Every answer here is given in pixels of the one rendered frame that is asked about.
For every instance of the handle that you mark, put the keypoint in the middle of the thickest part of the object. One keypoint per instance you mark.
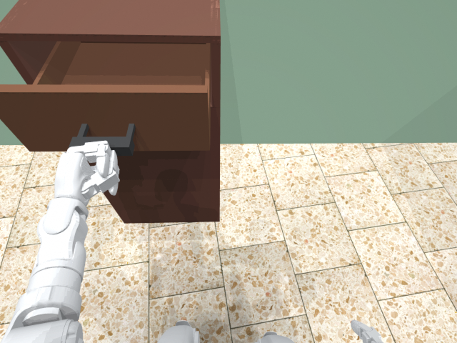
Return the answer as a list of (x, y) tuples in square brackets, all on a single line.
[(122, 145)]

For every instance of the cabinet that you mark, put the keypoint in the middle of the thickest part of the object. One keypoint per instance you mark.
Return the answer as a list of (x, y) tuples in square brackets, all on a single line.
[(155, 186)]

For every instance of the right robot hand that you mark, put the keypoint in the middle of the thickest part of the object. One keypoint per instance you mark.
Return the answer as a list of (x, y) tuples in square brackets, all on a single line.
[(367, 334)]

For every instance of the left robot hand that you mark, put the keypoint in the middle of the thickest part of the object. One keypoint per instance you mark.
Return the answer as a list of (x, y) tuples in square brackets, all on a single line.
[(73, 171)]

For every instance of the robot left upper arm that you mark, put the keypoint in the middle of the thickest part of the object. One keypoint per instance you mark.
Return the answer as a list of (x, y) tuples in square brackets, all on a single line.
[(62, 331)]

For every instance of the robot left forearm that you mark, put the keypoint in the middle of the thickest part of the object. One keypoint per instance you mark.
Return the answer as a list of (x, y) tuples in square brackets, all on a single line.
[(55, 281)]

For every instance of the left robot thigh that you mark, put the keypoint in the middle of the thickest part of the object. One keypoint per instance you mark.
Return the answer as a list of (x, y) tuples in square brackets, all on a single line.
[(180, 334)]

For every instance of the right robot shin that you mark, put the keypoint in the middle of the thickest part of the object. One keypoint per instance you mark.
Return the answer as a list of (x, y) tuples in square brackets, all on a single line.
[(269, 333)]

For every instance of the drawer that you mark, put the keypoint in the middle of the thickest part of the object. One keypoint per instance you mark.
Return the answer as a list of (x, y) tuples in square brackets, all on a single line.
[(163, 88)]

